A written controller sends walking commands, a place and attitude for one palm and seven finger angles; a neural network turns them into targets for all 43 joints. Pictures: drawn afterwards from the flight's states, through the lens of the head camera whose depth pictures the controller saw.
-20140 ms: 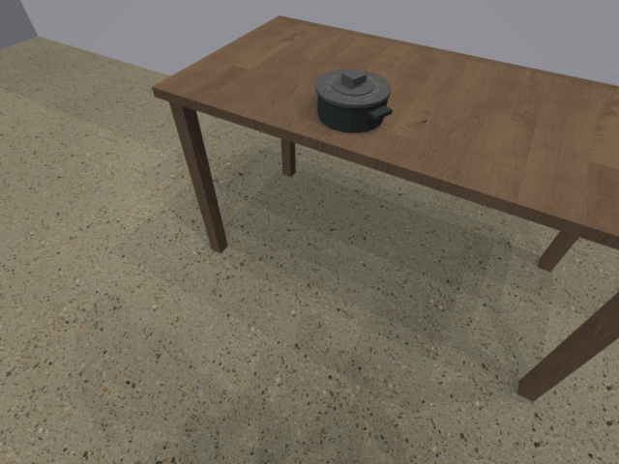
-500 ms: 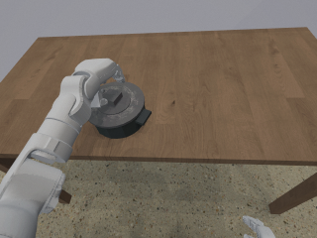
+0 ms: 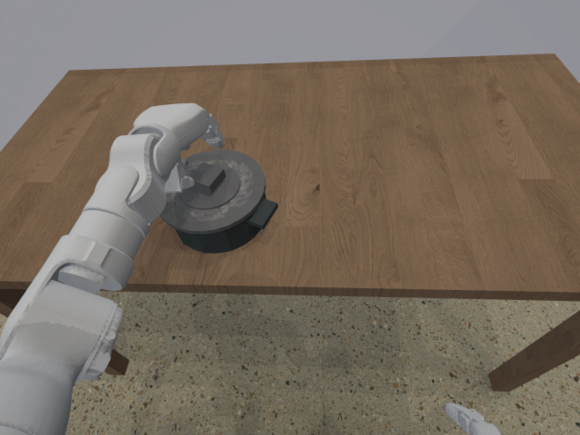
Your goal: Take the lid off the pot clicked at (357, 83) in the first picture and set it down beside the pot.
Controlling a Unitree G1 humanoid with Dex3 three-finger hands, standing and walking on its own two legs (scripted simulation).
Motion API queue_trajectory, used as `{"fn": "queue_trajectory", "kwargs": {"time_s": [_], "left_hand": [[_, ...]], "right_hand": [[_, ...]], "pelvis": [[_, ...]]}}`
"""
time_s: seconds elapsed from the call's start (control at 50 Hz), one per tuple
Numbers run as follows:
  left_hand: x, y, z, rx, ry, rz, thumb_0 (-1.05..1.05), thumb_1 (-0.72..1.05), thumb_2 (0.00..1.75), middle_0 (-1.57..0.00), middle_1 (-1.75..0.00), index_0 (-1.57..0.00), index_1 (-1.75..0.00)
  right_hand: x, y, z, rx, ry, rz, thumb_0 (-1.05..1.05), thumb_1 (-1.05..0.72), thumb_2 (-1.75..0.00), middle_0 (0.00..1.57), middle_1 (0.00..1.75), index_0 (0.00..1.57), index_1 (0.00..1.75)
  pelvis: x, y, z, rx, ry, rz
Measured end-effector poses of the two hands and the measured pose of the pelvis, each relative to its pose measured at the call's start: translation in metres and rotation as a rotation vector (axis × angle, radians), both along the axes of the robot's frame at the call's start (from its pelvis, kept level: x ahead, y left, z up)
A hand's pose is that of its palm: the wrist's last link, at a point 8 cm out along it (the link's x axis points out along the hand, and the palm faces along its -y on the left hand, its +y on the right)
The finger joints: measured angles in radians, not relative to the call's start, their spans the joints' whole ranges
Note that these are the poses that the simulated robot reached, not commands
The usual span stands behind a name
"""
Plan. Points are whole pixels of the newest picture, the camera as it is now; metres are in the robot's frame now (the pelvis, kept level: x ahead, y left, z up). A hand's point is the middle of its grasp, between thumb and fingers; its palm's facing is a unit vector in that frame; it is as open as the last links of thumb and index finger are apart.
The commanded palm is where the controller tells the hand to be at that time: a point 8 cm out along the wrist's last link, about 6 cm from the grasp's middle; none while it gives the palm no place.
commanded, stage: move the open hand above the knob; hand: left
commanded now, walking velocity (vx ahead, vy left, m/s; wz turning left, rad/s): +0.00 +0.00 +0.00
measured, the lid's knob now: (207, 177) +0.49 +0.14 +0.07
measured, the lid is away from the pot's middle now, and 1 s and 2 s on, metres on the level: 0.00 0.00 0.00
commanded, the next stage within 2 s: lower the open fingers around the knob in 0.18 s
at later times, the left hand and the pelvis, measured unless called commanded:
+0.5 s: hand (201, 159) +0.47 +0.13 +0.13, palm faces -0.34 -0.03 -0.94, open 10.1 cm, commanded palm +0.46 +0.14 +0.19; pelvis +0.01 +0.00 +0.00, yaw +0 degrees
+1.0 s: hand (199, 179) +0.46 +0.14 +0.10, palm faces -0.35 -0.06 -0.93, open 10.1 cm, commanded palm +0.45 +0.15 +0.16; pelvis +0.01 -0.01 +0.00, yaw +0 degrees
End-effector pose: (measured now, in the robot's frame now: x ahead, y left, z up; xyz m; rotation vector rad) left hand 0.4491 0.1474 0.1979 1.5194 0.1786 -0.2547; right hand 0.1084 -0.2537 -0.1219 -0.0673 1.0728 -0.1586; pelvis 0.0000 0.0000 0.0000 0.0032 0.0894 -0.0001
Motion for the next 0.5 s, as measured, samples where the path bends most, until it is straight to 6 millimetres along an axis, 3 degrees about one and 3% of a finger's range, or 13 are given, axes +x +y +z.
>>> {"fn": "queue_trajectory", "kwargs": {"time_s": [0.14,0.26,0.42,0.5], "left_hand": [[0.003,-0.012,0.0,0.004,0.015,-0.033,0.0,-0.3,1.44,-0.83,-0.08,-0.84,-0.09],[0.015,-0.013,0.006,-0.005,0.001,-0.011,0.0,-0.3,1.44,-0.83,-0.08,-0.84,-0.09],[0.021,-0.013,-0.012,0.0,0.079,0.018,0.0,-0.3,1.44,-0.83,-0.08,-0.84,-0.09],[0.022,-0.017,-0.012,-0.006,0.069,-0.026,0.0,-0.3,1.44,-0.83,-0.08,-0.84,-0.09]], "right_hand": [[0.005,0.001,0.001,-0.012,-0.01,0.011,0.01,-0.91,-0.9,0.2,0.3,0.2,0.3],[-0.002,-0.002,0.0,-0.012,0.006,-0.006,0.01,-0.91,-0.9,0.2,0.3,0.2,0.3],[-0.014,-0.008,-0.005,-0.015,0.055,-0.03,0.01,-0.91,-0.9,0.2,0.3,0.2,0.3],[-0.015,-0.012,-0.004,-0.027,0.055,-0.041,0.01,-0.91,-0.9,0.2,0.3,0.2,0.3]], "pelvis": [[-0.002,-0.001,0.0,0.0,0.002,0.007],[0.002,-0.003,0.0,0.003,0.013,-0.003],[0.007,-0.004,0.0,0.004,0.017,-0.006],[0.011,-0.004,0.001,0.005,0.019,-0.009]]}}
